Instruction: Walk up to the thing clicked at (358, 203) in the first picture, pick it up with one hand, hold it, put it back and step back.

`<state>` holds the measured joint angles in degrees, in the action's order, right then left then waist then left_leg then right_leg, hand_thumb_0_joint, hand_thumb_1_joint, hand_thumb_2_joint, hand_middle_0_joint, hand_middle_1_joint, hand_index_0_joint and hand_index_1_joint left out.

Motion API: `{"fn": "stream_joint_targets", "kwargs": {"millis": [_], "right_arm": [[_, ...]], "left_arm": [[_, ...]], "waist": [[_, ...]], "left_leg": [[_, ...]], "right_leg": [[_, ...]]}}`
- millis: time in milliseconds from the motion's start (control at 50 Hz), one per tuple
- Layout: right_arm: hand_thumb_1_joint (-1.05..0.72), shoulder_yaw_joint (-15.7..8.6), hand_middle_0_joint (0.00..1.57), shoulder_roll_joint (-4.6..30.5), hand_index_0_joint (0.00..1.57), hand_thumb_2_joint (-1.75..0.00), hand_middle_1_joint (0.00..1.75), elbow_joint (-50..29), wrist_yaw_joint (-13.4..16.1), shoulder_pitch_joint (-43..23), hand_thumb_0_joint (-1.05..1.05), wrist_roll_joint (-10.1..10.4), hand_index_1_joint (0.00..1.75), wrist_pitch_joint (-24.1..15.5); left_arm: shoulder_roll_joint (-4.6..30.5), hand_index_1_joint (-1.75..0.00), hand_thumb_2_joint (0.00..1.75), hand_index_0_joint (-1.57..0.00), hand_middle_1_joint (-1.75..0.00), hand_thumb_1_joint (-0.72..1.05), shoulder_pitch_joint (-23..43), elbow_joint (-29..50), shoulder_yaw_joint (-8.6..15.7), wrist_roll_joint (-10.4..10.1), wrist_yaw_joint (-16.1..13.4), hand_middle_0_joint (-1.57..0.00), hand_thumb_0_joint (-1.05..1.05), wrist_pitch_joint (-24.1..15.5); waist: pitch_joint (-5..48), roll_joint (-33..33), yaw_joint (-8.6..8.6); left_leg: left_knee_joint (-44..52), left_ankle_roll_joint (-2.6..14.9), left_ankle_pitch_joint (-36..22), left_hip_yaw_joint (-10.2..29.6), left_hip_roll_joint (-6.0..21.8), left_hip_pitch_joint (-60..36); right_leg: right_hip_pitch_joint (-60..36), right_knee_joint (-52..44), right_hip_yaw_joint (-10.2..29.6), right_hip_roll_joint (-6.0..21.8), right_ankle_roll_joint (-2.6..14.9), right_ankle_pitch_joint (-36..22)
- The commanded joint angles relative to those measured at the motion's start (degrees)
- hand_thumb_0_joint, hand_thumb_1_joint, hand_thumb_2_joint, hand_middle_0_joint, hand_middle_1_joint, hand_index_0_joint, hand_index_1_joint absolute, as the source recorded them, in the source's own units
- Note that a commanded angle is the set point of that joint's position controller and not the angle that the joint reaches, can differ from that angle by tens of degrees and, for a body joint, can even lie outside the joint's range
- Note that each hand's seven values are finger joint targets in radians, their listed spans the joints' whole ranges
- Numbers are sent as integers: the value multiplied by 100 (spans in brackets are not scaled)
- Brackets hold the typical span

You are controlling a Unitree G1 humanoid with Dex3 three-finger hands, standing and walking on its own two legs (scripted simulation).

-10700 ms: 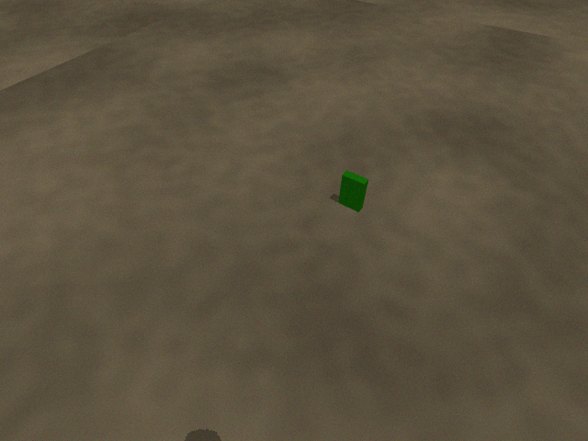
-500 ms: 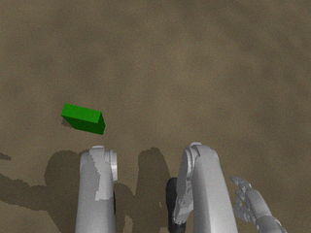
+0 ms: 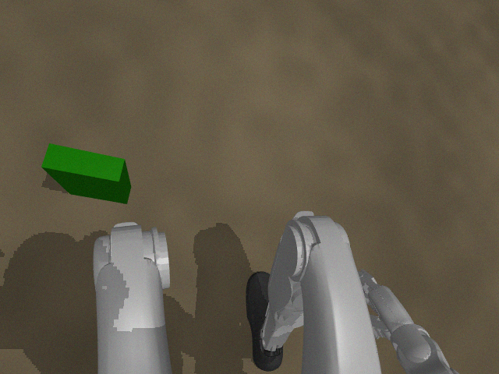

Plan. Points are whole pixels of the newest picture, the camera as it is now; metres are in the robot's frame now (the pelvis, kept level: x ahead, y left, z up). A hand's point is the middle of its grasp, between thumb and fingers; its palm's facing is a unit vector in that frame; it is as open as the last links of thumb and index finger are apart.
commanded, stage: approach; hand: left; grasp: from the side
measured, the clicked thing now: (94, 178) +0.44 +0.24 -0.23
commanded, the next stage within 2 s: close in in 0.10 s
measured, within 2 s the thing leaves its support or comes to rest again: neither
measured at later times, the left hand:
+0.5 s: hand (53, 189) +0.40 +0.28 -0.18, palm faces +0.21 -0.98 +0.04, open 17.6 cm
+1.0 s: hand (82, 188) +0.41 +0.24 -0.20, palm faces +0.21 -0.98 +0.00, open 17.6 cm
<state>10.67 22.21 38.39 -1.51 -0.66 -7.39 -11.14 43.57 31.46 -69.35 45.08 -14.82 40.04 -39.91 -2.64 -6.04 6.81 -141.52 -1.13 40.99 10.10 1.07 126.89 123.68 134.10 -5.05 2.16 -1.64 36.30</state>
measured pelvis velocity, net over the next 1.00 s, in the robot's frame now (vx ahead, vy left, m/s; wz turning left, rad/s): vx -0.02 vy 0.02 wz -0.11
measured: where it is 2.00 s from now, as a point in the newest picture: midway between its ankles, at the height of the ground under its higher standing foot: (206, 352)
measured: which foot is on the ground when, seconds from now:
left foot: down 0.00-1.00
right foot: down 0.00-1.00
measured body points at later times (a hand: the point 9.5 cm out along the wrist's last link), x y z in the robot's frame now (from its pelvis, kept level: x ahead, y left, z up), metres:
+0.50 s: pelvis -0.01 +0.01 -0.04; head +0.21 +0.15 +0.32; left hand +0.38 +0.34 -0.18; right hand +0.16 -0.25 -0.09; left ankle +0.08 +0.13 -0.29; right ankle +0.12 -0.13 -0.29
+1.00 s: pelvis -0.02 +0.02 -0.04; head +0.21 +0.16 +0.31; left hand +0.39 +0.30 -0.20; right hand +0.12 -0.25 -0.08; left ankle +0.08 +0.13 -0.29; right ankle +0.12 -0.13 -0.29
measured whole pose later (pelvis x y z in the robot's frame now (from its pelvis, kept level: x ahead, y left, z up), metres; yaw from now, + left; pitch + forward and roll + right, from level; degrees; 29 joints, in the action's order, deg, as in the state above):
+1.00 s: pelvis -0.02 +0.02 -0.04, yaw -6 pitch +12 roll -16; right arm 25.2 22.1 34.3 -9.2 -8.0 -20.2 -1.0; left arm 40.6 32.4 -79.7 29.1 -5.2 4.1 -64.8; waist -15.9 -12.8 13.6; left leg -152.7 -0.6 40.3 19.5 0.3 126.7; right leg 119.3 137.7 -11.7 -0.8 -3.8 32.3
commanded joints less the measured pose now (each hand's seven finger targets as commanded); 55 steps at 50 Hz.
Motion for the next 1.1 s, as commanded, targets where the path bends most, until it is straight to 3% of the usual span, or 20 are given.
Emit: {"fn": "stream_joint_targets", "kwargs": {"millis": [0, 20, 40, 60, 80, 100, 180, 220, 300, 340, 480, 520, 580, 620, 640, 740, 820, 860, 980, 1080], "right_arm": [[-94, -326, 20, 1585, 20, -91, 30, -325, 34, 357, 0, -137, 30, 38], [-94, -291, 20, 1641, 20, -91, 30, -376, 27, 223, 0, -176, 30, 78], [-94, -258, 20, 1643, 20, -91, 30, -377, 17, 166, 0, -227, 30, 107], [-95, -213, 20, 1617, 20, -91, 30, -253, -6, 181, 0, -250, 30, 146], [-94, -192, 20, 1675, 20, -91, 30, -368, -18, 59, 0, -282, 30, 156], [-95, -172, 20, 1800, 20, -91, 30, -378, -6, 31, 0, -328, 30, 194], [-95, 49, 20, 1742, 20, -91, 30, -390, -75, -157, 0, -470, 30, 310], [-95, 130, 20, 1802, 20, -91, 30, -384, -112, -227, 0, -541, 30, 367], [-96, 338, 20, 1860, 20, -91, 30, -449, -230, -407, 0, -704, 30, 485], [-96, 385, 20, 1863, 20, -91, 30, -438, -295, -413, 0, -808, 30, 560], [-95, 472, 20, 1927, 20, -91, 30, -521, -449, -530, 0, -1010, 30, 761], [-95, 499, 20, 1946, 20, -91, 30, -547, -495, -556, 0, -1047, 30, 810], [-95, 558, 20, 1941, 20, -91, 30, -536, -527, -551, 0, -1092, 30, 854], [-95, 586, 20, 1945, 20, -91, 30, -539, -533, -592, 0, -1097, 30, 880], [-95, 608, 20, 1961, 20, -91, 30, -539, -543, -560, 0, -1120, 30, 894], [-95, 722, 20, 1949, 20, -91, 30, -600, -591, -640, 0, -1179, 30, 932], [-94, 743, 20, 1940, 20, -91, 30, -563, -616, -605, 0, -1240, 30, 972], [-94, 764, 20, 1935, 20, -91, 30, -583, -633, -654, 0, -1258, 30, 987], [-94, 738, 20, 1965, 20, -91, 30, -564, -679, -697, 0, -1270, 30, 1039], [-94, 745, 20, 1923, 20, -91, 30, -526, -713, -697, 0, -1275, 30, 1029]], "left_arm": [[2274, -11, 5, -7, -10, -57, 990, 1069, 293, -114, -156, -8, 0, -861], [2270, -10, 3, -7, -10, -57, 888, 1042, 317, -100, -194, -8, 0, -947], [2068, -10, 3, -7, -10, -56, 900, 937, 182, -105, -202, -8, 0, -1007], [1446, -10, 2, -8, -10, -59, 774, 592, -256, -121, -183, -9, 0, -1024], [1625, -11, 3, -8, -10, -61, 986, 890, -139, -140, -238, -9, 0, -1119], [2046, -10, 2, -8, -10, -61, 930, 880, 125, -92, -343, -8, 0, -1200], [1132, -11, 1, -9, -11, -61, 1235, 432, -697, -18, -557, -9, 0, -1417], [1332, -8, 0, -9, -9, -61, 1184, 215, -621, 73, -809, -8, 0, -1560], [1351, -9, 0, -10, -10, -61, 1252, 51, -623, 220, -1354, -8, 0, -1925], [1353, -9, 0, -10, -10, -61, 991, -87, -482, 270, -1644, -9, 0, -2071], [900, -8, 1, -9, -10, -61, 1105, -134, -938, 612, -2460, -7, 0, -2377], [784, -8, 2, -8, -9, -61, 1197, -94, -1128, 667, -2594, -7, 0, -2463], [717, -6, 2, -7, -8, -61, 1220, -94, -1290, 647, -2697, -6, 0, -2557], [701, -6, 1, -8, -8, -61, 1212, -129, -1370, 667, -2788, -7, 0, -2598], [695, -6, 2, -7, -8, -61, 1325, -154, -1395, 663, -2833, -6, 0, -2628], [718, -7, 4, -7, -8, -61, 1266, -393, -1331, 670, -3184, -6, 0, -2786], [708, -8, 7, -6, -9, -61, 1082, -407, -1406, 825, -3384, -6, 0, -2883], [602, -8, 8, -6, -9, -61, 988, -401, -1462, 859, -3484, -5, 0, -2920], [586, -8, 8, -5, -8, -61, 1152, -98, -1629, 939, -3752, -5, 0, -2972], [377, -9, 10, -5, -9, -61, 1235, -152, -1855, 990, -3957, -5, 0, -2990]], "waist": [[3710, 2041, -44], [3691, 2131, -59], [3665, 2164, 27], [3410, 2144, 167], [3367, 2240, 220], [3473, 2382, 152], [3057, 2306, 617], [2820, 2209, 599], [2593, 2146, 645], [2639, 2186, 568], [2147, 2253, 833], [2055, 2169, 949], [2158, 2036, 1049], [2090, 1967, 1022], [2134, 1982, 1101], [1900, 1804, 1067], [1961, 2004, 1031], [2016, 2031, 1031], [1963, 2161, 1083], [1921, 2023, 1204]], "left_leg": [[1592, 90, -1040, -457, 59, -2516], [1593, 65, -1061, -407, 69, -2600], [1510, 57, -1072, -388, 88, -2619], [1517, 42, -936, -343, 90, -2631], [1520, 32, -881, -274, 114, -2649], [1474, 4, -1069, -261, 116, -2815], [1302, -32, -981, -103, 153, -2700], [1247, -16, -800, -58, 151, -2477], [1154, -43, -737, 38, 155, -2371], [1067, -45, -838, 28, 135, -2334], [1142, -86, -557, 159, 150, -2182], [1141, -64, -421, 208, 146, -2105], [1006, -25, -482, 212, 128, -2034], [1026, -23, -456, 255, 144, -2032], [1010, -27, -428, 275, 134, -2058], [963, 20, -109, 295, 101, -1755], [969, -20, -359, 286, 116, -1937], [1002, -64, -583, 347, 134, -2068], [1038, -71, -456, 397, 152, -2113], [973, -50, -501, 405, 134, -2031]], "right_leg": [[-1883, -880, -491, -277, 336, -706], [-1835, -795, -534, -278, 343, -715], [-1813, -777, -559, -294, 334, -750], [-1589, -758, -605, -295, 343, -637], [-1547, -720, -680, -313, 347, -619], [-1624, -655, -701, -307, 339, -773], [-1432, -554, -865, -330, 329, -802], [-1439, -526, -924, -346, 314, -708], [-1584, -464, -1042, -382, 280, -707], [-1784, -450, -1056, -416, 269, -839], [-1650, -463, -1200, -430, 255, -757], [-1669, -486, -1223, -433, 235, -724], [-1808, -511, -1234, -464, 207, -805], [-1763, -512, -1237, -462, 206, -801], [-1800, -523, -1254, -470, 194, -790], [-1868, -575, -1293, -495, 166, -602], [-1973, -541, -1290, -519, 178, -822], [-1977, -488, -1333, -516, 186, -983], [-1896, -489, -1344, -523, 190, -950], [-1929, -524, -1365, -539, 175, -1044]]}}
